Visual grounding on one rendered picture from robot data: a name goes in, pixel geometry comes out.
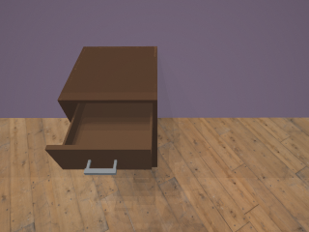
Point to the handle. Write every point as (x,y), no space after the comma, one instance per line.
(100,171)

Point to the drawer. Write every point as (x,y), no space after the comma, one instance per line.
(103,132)

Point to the cabinet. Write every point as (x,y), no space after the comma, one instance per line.
(113,74)

